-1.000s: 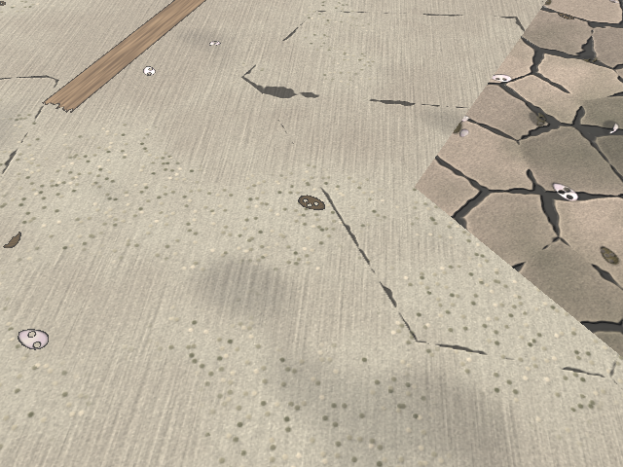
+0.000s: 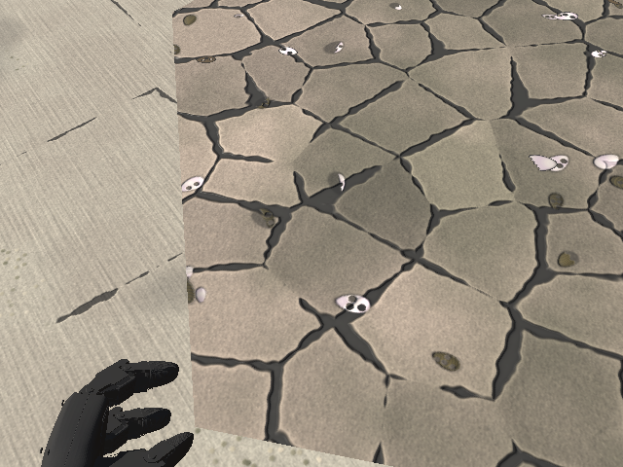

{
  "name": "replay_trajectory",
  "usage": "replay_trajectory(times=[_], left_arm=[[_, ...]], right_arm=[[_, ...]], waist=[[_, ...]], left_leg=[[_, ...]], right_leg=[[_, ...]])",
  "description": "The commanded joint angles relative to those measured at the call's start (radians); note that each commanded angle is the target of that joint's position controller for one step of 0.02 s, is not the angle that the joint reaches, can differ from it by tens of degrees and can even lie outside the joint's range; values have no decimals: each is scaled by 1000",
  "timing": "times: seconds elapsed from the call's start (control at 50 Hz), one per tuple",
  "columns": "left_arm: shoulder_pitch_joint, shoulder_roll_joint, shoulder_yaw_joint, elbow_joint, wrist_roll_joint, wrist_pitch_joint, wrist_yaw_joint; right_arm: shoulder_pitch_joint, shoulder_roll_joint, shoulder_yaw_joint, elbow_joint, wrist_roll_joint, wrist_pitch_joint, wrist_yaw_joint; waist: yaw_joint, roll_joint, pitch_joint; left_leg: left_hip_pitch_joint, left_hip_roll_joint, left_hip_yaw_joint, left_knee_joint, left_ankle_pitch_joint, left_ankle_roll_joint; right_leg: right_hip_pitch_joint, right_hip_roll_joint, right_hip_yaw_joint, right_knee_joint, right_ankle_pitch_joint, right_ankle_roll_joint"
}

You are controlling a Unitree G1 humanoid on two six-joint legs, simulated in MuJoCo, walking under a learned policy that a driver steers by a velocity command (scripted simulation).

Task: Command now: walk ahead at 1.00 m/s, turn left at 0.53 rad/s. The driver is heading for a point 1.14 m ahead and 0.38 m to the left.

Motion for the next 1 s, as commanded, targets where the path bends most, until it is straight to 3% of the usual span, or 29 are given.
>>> replay_trajectory(times=[0.02,0.06,0.08,0.1,0.12,0.16,0.2,0.24,0.32,0.38,0.42,0.46,0.48,0.5,0.52,0.54,0.56,0.58,0.6,0.62,0.66,0.72,0.78,0.88,0.92,0.94,0.96,0.98,1.0], left_arm=[[47,116,49,-34,-14,-10,11],[213,169,86,-2,-15,-12,28],[435,234,108,29,-4,-5,43],[510,308,119,58,15,11,31],[451,231,106,54,5,14,28],[396,133,81,82,4,23,35],[317,72,68,107,27,26,31],[263,58,69,124,13,19,31],[200,125,86,136,10,3,47],[250,187,98,160,6,1,49],[292,250,109,168,9,13,47],[295,316,125,159,2,43,48],[268,330,129,141,-3,51,48],[252,290,116,132,-4,42,49],[336,77,56,99,27,10,35],[406,96,33,24,-9,-35,27],[233,214,55,11,-29,-56,28],[164,198,52,-19,-40,-61,33],[160,171,45,0,-12,-58,44],[180,170,47,13,13,-51,45],[220,170,56,24,11,-19,41],[71,127,44,-23,27,-2,46],[-27,45,14,-47,33,-11,19],[-135,104,37,-81,-19,-15,2],[-86,138,56,-77,-28,-16,-6],[-7,164,73,-65,-38,-9,-5],[131,192,88,-36,-47,1,-1],[375,220,102,15,-49,18,6],[527,288,114,52,-15,20,7]], right_arm=[[-176,-158,-31,-128,9,-22,-7],[-169,-134,-18,-125,-6,-17,-2],[-188,-76,5,-155,-30,-18,-2],[-72,25,37,-200,31,-30,-9],[-126,-44,27,-185,55,-20,-25],[-262,-74,17,-188,14,-3,-26],[-316,-35,16,-209,1,20,-9],[-329,-6,23,-237,14,46,6],[-406,-27,29,-281,-8,50,30],[-523,-46,29,-300,-12,39,58],[-537,-88,11,-309,-7,36,67],[-394,-166,-25,-289,13,47,66],[-191,-231,-59,-238,13,59,60],[11,-291,-93,-168,14,75,41],[-54,-351,-87,-156,11,78,32],[-126,-324,-63,-241,-26,44,34],[-107,-241,-58,-249,-24,25,35],[-135,-244,-56,-231,-28,3,38],[-197,-231,-51,-233,-30,-14,42],[-243,-226,-49,-239,-37,-24,42],[-308,-183,-33,-242,-38,-22,30],[-268,-143,-18,-216,-4,-20,0],[-256,-121,-10,-175,-19,-14,-22],[-147,-147,-14,-86,-17,-15,-9],[-154,-161,-14,-61,-38,-2,-10],[-168,-172,-11,-57,-64,4,-9],[-189,-201,-21,-63,-74,14,-12],[-271,-209,-17,-84,-86,21,-16],[-190,-112,6,-120,-89,12,-14]], waist=[[171,83,50],[274,60,-60],[371,-53,-230],[295,-394,-370],[298,-292,-232],[278,-81,-43],[212,-90,49],[159,-105,73],[120,-41,106],[164,41,127],[148,-8,82],[36,-108,-26],[-67,-126,-126],[-153,-38,-192],[15,393,-128],[87,394,-399],[5,164,-312],[52,29,-159],[106,-96,-101],[142,-82,-69],[202,-19,-22],[158,-57,92],[84,40,102],[11,70,119],[56,83,75],[115,93,-5],[183,165,-90],[320,148,-185],[285,-123,-344]], left_leg=[[-361,195,-218,-134,64,169],[-388,121,-148,165,255,116],[-547,66,-68,518,154,78],[-793,13,14,866,-201,46],[-922,73,24,1022,-133,41],[-941,148,68,1061,-16,44],[-872,205,55,1004,21,48],[-858,244,44,974,25,40],[-812,241,86,780,259,25],[-656,182,207,515,428,68],[-532,88,304,442,398,105],[-361,3,355,453,251,143],[-104,-25,343,445,205,180],[248,-8,242,378,245,221],[394,109,-90,317,258,318],[550,310,-688,33,-262,493],[448,296,-727,-93,-365,402],[286,280,-688,-126,-307,370],[137,252,-622,-115,-201,350],[-5,193,-491,-57,56,345],[-138,161,-443,-127,-3,360],[-303,97,-292,-163,93,333],[-431,50,-107,-175,152,257],[-69,170,-76,-160,277,224],[99,214,-37,-84,673,196],[184,203,-2,10,1006,182],[183,226,29,187,1273,174],[40,214,69,467,1334,147],[-350,90,98,920,726,73]], right_leg=[[399,26,-33,-88,38,12],[633,11,-35,-112,-25,-17],[909,-169,160,-120,-235,-71],[1071,-393,694,-317,-651,-214],[954,-389,770,-388,-756,-204],[758,-328,452,-387,-443,-167],[574,-257,242,-425,-242,-145],[487,-271,136,-472,-148,-142],[411,-225,-142,-541,51,-110],[435,-181,-286,-574,157,-69],[539,-187,-325,-480,642,-55],[630,-215,-338,-198,1133,-47],[549,-222,-323,51,1208,-49],[305,-162,-312,402,885,-11],[-57,70,-253,875,-417,39],[-268,112,15,1019,-470,16],[-274,50,60,909,-333,-29],[-277,31,43,803,-276,-39],[-202,-6,58,715,-236,-35],[-97,-23,70,646,-232,-31],[-60,-40,82,543,-213,7],[-44,-39,22,290,-119,61],[129,-27,-80,22,330,70],[-3,-22,-99,-170,323,1],[-7,15,-143,-168,199,-46],[50,76,-190,-125,131,-75],[186,99,-197,-85,44,-106],[466,68,-167,-70,59,-135],[890,-109,216,-54,-185,-267]])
